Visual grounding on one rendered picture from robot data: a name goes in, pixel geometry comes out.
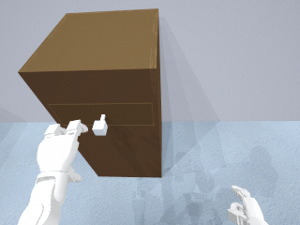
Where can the drawer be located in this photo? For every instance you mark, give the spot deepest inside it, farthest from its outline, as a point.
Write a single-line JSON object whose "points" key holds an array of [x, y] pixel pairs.
{"points": [[140, 113]]}

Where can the robot left hand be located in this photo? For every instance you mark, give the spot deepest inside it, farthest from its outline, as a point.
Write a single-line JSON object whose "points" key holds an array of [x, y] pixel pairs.
{"points": [[59, 148]]}

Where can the handle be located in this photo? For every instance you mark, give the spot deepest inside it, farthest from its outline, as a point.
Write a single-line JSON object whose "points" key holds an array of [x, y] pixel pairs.
{"points": [[100, 127]]}

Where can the robot left forearm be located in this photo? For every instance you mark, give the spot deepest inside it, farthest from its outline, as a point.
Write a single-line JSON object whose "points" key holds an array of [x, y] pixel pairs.
{"points": [[47, 197]]}

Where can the cabinet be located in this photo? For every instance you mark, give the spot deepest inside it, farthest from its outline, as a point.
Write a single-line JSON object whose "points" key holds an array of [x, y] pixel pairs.
{"points": [[105, 57]]}

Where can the robot right hand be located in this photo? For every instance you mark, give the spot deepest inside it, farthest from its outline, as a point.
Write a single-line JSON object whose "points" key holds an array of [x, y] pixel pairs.
{"points": [[240, 214]]}

